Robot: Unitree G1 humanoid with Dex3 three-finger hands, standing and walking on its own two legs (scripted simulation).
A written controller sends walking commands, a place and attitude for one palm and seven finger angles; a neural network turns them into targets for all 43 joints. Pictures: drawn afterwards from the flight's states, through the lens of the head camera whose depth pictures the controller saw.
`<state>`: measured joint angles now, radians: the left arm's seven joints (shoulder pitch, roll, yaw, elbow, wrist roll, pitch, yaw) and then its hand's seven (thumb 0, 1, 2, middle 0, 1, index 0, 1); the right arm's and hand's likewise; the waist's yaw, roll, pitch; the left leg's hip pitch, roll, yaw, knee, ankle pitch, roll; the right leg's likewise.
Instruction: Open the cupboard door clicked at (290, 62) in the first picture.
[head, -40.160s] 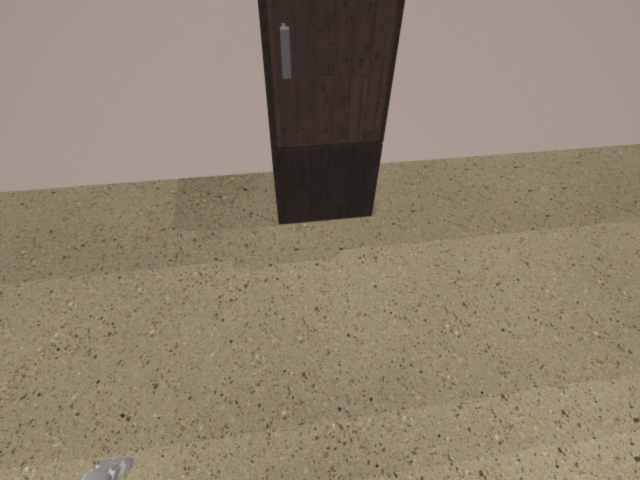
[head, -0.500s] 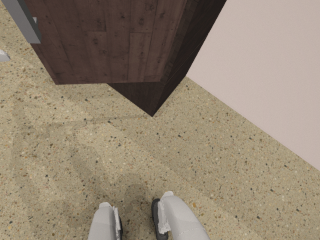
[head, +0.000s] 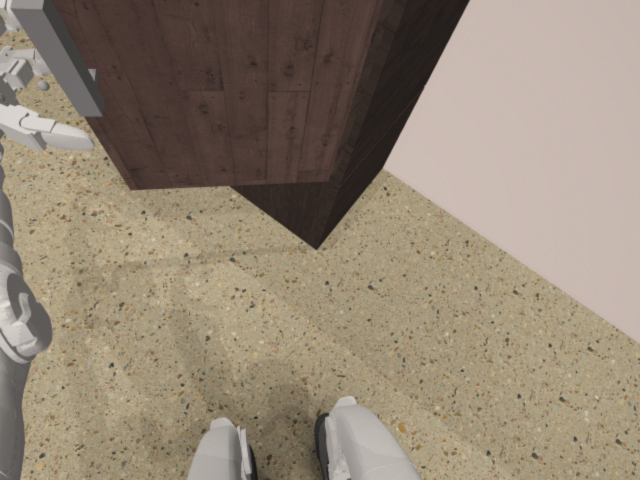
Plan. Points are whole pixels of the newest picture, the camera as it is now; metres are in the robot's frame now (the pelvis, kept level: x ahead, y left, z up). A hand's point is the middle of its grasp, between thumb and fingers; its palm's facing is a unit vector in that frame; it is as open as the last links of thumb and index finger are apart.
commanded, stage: slide the fingers in behind the handle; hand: left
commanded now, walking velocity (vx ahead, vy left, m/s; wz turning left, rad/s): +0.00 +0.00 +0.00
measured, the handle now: (67, 47) +0.60 +0.22 +0.08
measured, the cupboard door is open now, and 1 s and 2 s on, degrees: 44 44 43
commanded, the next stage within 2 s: close the thumb around the handle in 0.98 s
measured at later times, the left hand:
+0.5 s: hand (69, 89) +0.54 +0.21 +0.09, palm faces +0.00 -1.00 -0.02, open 14.0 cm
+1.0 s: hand (76, 86) +0.54 +0.20 +0.09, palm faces +0.01 -1.00 -0.02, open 14.0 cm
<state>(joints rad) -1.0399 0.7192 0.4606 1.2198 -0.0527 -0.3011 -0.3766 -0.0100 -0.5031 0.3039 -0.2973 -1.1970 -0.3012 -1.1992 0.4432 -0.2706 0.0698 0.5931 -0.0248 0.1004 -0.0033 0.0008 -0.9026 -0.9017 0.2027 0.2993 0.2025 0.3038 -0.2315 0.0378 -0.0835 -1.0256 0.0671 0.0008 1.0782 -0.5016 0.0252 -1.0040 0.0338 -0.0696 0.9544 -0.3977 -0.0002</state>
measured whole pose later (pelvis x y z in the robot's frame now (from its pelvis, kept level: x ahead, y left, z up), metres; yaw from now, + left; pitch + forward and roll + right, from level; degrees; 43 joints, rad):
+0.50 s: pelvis +0.00 -0.01 +0.00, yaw +1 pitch +25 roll -4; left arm -1.06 0.67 0.44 1.25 -0.06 -0.32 -0.33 -0.01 -0.50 0.30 -0.29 -1.20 -0.30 -1.20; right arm 0.42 -0.27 0.06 0.61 -0.02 0.08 -0.01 0.00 -0.90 -0.90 0.20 0.30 0.20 0.30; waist -0.23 0.03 -0.08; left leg -1.02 0.07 -0.01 1.08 -0.50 0.01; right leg -1.00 0.04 -0.08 0.97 -0.40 -0.02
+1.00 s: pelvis +0.00 -0.01 +0.00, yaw +0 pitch +24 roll -4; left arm -1.04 0.63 0.43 1.25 -0.06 -0.34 -0.29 -0.01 -0.50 0.30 -0.28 -1.19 -0.30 -1.20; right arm 0.44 -0.27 0.06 0.61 -0.02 0.07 0.00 0.00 -0.90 -0.90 0.20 0.30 0.20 0.30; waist -0.22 0.04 -0.09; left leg -0.99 0.06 0.01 1.06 -0.49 0.02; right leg -0.98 0.03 -0.06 0.96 -0.40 -0.01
